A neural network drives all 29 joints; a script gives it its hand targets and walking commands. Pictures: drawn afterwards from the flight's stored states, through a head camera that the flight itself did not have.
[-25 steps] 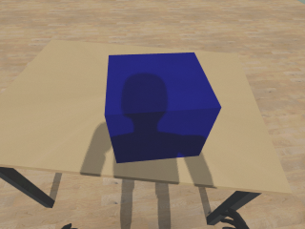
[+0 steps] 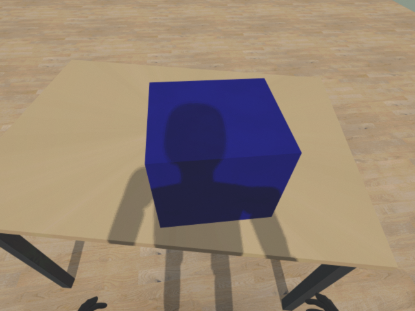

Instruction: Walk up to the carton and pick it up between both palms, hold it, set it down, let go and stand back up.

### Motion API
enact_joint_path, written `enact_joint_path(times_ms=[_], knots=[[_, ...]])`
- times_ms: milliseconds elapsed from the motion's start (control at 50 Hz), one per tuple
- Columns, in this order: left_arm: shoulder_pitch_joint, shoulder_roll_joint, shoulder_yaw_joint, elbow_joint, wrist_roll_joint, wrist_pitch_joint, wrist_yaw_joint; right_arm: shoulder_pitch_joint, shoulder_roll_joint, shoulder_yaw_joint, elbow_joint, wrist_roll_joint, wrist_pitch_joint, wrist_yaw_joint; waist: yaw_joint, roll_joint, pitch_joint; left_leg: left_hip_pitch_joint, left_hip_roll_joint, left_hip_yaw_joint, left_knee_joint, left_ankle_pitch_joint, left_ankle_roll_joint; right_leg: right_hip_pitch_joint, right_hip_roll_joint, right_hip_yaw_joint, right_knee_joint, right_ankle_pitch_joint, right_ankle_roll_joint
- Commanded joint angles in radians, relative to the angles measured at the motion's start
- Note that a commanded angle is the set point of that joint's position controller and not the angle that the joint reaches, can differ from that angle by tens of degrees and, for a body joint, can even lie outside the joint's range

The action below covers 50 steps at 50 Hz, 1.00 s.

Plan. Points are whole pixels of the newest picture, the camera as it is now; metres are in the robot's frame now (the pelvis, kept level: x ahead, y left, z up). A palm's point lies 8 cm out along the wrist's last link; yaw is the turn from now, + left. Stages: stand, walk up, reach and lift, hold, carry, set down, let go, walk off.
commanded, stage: walk up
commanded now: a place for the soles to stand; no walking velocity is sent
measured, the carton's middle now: (212, 152) +0.45 -0.01 +0.04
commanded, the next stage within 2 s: reach and lift in 1.08 s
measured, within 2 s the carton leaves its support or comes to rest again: neither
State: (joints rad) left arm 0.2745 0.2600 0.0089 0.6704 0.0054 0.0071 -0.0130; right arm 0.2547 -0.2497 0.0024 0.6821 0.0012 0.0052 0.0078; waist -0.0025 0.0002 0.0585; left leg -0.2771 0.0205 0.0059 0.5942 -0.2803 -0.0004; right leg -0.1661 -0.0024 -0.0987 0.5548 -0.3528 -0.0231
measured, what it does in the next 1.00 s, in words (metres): stands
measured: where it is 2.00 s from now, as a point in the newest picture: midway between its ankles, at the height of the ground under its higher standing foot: outside the picture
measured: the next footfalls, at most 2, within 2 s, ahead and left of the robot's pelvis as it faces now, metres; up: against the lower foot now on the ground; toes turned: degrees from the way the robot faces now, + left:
none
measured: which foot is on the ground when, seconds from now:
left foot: down 0.00-1.00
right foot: down 0.00-1.00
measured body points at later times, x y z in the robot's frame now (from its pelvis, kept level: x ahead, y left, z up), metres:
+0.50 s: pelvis +0.00 +0.01 +0.00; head +0.02 +0.02 +0.45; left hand +0.08 +0.26 -0.12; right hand +0.10 -0.24 -0.11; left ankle +0.02 +0.12 -0.73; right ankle -0.03 -0.10 -0.73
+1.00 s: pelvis +0.01 +0.02 +0.00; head +0.02 +0.03 +0.45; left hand +0.08 +0.28 -0.13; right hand +0.13 -0.23 -0.11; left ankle +0.02 +0.12 -0.73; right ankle -0.03 -0.10 -0.73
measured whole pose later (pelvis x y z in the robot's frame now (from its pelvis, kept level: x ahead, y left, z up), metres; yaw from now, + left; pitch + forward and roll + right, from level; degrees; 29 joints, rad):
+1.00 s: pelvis +0.01 +0.02 +0.00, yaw +2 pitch -2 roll -1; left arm 0.32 0.25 0.01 0.73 0.02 0.01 0.00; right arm 0.28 -0.24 -0.01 0.72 0.00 0.00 0.00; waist 0.01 -0.01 0.05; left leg -0.27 -0.02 -0.02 0.61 -0.30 0.03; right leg -0.13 -0.03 -0.13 0.53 -0.37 0.01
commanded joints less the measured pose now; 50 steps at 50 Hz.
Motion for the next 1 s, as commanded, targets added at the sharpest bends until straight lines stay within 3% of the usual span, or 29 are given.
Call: enact_joint_path(times_ms=[0,60,100,180,500,980], knots=[[0.015,0.138,0.036,-0.075,-0.001,-0.019,0.004,0.001,-0.154,-0.044,-0.085,0.000,-0.020,-0.004,0.003,0.006,-0.044,0.035,0.082,-0.110,-0.108,0.249,0.049,-0.043,-0.123,0.134,-0.144,0.185,-0.026],[0.018,0.137,0.035,-0.065,-0.001,-0.019,0.005,0.006,-0.151,-0.045,-0.079,0.000,-0.021,-0.004,0.003,0.006,-0.042,0.033,0.082,-0.116,-0.117,0.237,0.049,-0.044,-0.122,0.134,-0.149,0.167,-0.025],[0.039,0.134,0.037,-0.064,0.010,-0.024,0.007,0.033,-0.140,-0.045,-0.064,-0.006,-0.017,-0.002,-0.002,0.001,-0.031,0.028,0.060,-0.107,-0.116,0.130,0.050,-0.062,-0.130,0.146,-0.173,0.049,-0.033],[0.040,0.130,0.037,-0.062,0.009,-0.025,0.008,0.035,-0.139,-0.047,-0.056,-0.007,-0.018,-0.001,-0.004,0.009,0.010,0.018,0.061,-0.123,-0.136,0.098,0.048,-0.099,-0.126,0.143,-0.183,-0.003,-0.032],[0.082,0.123,0.035,-0.034,0.008,-0.025,0.015,0.064,-0.138,-0.049,-0.038,-0.007,-0.024,-0.007,0.005,0.019,-0.034,0.030,0.068,-0.139,-0.106,0.273,0.061,-0.023,-0.122,0.106,-0.143,0.175,-0.026],[0.087,0.126,0.032,-0.012,0.010,-0.015,0.018,0.049,-0.142,-0.049,-0.045,-0.005,-0.020,-0.010,0.010,0.025,-0.025,0.024,0.065,-0.164,-0.105,0.319,0.067,0.004,-0.124,0.078,-0.127,0.189,-0.018]])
